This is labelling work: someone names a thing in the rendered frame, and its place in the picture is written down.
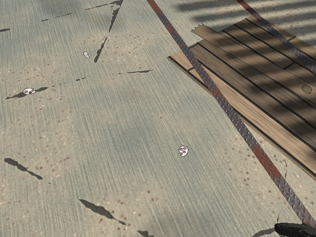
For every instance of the robot right hand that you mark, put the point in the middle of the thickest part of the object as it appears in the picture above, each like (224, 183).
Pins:
(295, 229)

